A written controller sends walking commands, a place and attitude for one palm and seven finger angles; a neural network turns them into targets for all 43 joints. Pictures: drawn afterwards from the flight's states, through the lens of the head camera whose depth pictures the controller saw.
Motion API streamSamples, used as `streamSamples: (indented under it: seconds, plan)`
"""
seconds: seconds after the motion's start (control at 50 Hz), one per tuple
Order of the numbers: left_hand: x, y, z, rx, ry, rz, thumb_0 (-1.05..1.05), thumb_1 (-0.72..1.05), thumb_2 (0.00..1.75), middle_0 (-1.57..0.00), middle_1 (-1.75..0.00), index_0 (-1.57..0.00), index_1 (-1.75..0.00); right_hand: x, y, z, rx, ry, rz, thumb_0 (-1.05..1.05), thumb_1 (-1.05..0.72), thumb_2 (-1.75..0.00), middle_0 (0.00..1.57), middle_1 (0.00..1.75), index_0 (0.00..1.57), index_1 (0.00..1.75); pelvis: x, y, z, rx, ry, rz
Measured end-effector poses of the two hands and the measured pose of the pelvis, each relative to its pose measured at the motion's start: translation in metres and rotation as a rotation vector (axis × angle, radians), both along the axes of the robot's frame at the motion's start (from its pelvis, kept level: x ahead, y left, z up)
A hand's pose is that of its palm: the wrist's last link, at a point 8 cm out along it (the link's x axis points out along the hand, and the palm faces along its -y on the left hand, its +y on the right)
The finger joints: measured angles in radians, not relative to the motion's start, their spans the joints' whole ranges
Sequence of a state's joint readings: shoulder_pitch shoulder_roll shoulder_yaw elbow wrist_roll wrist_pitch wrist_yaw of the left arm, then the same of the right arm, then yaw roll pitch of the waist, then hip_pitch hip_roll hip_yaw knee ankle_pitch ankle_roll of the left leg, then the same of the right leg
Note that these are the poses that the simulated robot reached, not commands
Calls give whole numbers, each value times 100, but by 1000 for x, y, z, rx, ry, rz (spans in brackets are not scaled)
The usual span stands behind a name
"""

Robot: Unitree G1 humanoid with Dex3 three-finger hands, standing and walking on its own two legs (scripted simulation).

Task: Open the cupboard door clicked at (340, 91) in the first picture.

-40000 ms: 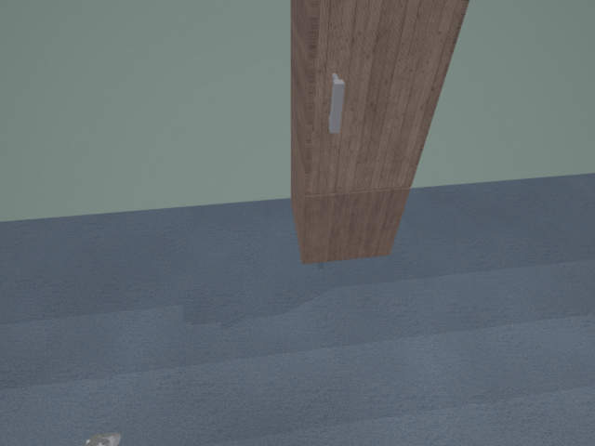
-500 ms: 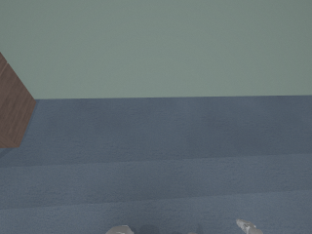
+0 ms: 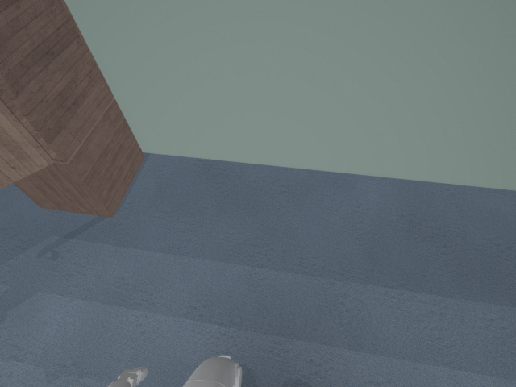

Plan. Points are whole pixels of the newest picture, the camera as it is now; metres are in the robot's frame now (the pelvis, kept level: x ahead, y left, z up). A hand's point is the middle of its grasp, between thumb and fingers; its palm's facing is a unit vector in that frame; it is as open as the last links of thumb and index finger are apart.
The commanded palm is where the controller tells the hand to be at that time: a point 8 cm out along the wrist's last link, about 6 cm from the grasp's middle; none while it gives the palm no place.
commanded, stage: turn to face it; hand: left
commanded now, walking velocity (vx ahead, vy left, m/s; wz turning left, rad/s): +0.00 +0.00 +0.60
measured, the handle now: out of the picture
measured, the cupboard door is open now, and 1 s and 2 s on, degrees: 49 49 49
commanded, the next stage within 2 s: take the last steps up to it in 0.96 s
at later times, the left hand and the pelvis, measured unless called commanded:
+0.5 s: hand out of the picture +0.03 +0.25 -0.16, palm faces +0.34 -0.90 -0.26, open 7.4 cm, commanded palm none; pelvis +0.01 +0.02 +0.00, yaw +18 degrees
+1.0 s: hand out of the picture -0.03 +0.16 -0.16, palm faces +0.58 -0.78 -0.23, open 7.4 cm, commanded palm none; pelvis +0.05 -0.02 +0.00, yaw +35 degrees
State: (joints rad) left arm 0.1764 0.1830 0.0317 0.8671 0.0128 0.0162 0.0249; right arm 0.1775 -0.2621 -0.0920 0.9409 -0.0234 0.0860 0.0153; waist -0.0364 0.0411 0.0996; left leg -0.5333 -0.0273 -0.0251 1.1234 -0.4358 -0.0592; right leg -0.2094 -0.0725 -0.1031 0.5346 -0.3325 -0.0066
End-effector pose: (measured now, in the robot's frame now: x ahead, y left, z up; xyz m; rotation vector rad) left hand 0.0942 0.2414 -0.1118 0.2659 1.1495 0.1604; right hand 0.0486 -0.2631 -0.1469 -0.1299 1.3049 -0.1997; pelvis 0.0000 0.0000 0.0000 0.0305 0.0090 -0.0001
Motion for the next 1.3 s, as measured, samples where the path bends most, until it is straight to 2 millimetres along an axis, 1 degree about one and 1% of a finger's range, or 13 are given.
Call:
streamSamples:
  seconds: [0.14,0.26,0.32,0.42,0.52,0.64,0.7,0.8,0.9,1.06,1.12,1.2,1.3]
  plan:
    - [-48,-4,-12,-46,63,137,1,91,90,-20,-30,-20,-30,51,6,11,-14,-14,135,1,-91,-90,20,30,20,29,7,-2,2,10,-6,104]
    - [-94,24,-40,-72,124,269,1,91,90,-20,-30,-20,-30,118,40,13,-52,-122,290,1,-91,-90,20,30,20,29,13,16,-15,-13,-6,187]
    - [-108,39,-47,-65,163,316,1,91,90,-20,-30,-20,-30,137,56,20,-64,-180,344,1,-91,-90,20,30,20,29,12,21,-17,-15,-11,216]
    - [-98,53,-32,-52,104,362,1,91,90,-19,-30,-20,-30,140,68,31,-75,-170,401,1,-91,-90,20,30,20,29,12,22,-5,-39,-11,274]
    - [-82,54,-16,-35,20,384,1,91,90,-19,-30,-19,-30,136,68,29,-52,-122,434,1,-91,-90,21,30,20,29,16,15,1,-50,-5,324]
    - [-65,36,-7,-5,-36,410,1,91,90,-19,-30,-19,-30,137,51,13,-16,-67,453,1,-91,-90,21,30,20,29,26,-7,-2,-44,5,394]
    - [-65,20,-7,23,-62,433,1,91,90,-19,-30,-20,-30,144,38,-2,1,-45,461,1,-91,-90,21,30,20,29,33,-21,-10,-27,9,426]
    - [-87,-12,-1,3,-22,505,1,91,90,-20,-30,-20,-30,162,30,-1,2,-14,510,1,-91,-90,21,30,20,29,40,-29,-2,-6,-9,502]
    - [-114,-37,-6,-47,28,588,1,90,90,-20,-30,-20,-30,183,42,9,-3,-12,580,1,-91,-90,20,30,20,29,46,-30,4,13,-9,563]
    - [-184,-49,-38,-121,125,738,1,91,90,-20,-30,-20,-30,223,105,14,-15,-123,735,1,-91,-90,20,30,20,29,41,-11,-11,-18,-23,630]
    - [-205,-47,-47,-138,178,775,1,91,90,-20,-30,-20,-30,226,127,19,-14,-170,778,1,-91,-90,20,30,20,29,37,-7,-13,-7,-30,638]
    - [-208,-40,-38,-141,176,788,1,91,90,-19,-30,-20,-30,219,138,25,-1,-184,803,1,-91,-90,20,30,20,29,34,-3,-5,-26,-35,652]
    - [-188,-26,-21,-115,93,787,1,91,90,-19,-30,-19,-30,201,133,19,23,-116,809,1,-91,-90,21,30,20,29,39,-1,3,-36,-31,682]
